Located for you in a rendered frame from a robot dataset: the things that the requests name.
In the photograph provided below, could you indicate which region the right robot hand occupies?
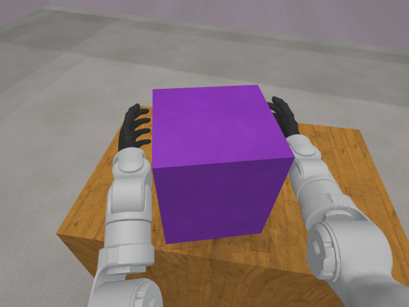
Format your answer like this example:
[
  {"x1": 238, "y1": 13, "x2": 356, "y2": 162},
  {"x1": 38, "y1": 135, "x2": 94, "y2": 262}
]
[{"x1": 267, "y1": 96, "x2": 300, "y2": 138}]

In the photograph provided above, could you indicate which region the robot right forearm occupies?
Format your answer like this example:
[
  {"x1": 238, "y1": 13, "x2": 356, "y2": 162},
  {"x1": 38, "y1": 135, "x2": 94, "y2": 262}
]
[{"x1": 286, "y1": 134, "x2": 393, "y2": 272}]

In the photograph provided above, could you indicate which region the carton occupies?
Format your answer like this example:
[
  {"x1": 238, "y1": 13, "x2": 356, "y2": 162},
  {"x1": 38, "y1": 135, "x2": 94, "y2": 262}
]
[{"x1": 152, "y1": 85, "x2": 295, "y2": 244}]

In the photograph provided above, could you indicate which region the robot left forearm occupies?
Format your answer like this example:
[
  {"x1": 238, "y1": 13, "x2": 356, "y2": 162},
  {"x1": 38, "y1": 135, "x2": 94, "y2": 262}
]
[{"x1": 87, "y1": 147, "x2": 155, "y2": 307}]

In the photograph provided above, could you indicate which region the left robot upper arm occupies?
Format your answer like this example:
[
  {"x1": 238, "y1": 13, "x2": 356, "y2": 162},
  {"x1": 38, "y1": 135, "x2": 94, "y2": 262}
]
[{"x1": 88, "y1": 278, "x2": 163, "y2": 307}]

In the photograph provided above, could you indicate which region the pedestal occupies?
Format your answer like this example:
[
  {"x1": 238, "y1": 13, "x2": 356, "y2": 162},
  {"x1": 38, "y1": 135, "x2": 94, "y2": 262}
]
[{"x1": 56, "y1": 106, "x2": 409, "y2": 307}]

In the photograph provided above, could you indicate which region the right robot upper arm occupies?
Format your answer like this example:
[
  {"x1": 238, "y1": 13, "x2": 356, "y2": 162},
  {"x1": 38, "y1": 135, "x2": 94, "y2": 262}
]
[{"x1": 306, "y1": 221, "x2": 409, "y2": 307}]

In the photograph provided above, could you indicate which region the left robot hand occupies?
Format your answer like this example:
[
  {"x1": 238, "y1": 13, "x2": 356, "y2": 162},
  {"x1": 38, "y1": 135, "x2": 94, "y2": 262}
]
[{"x1": 118, "y1": 104, "x2": 151, "y2": 151}]

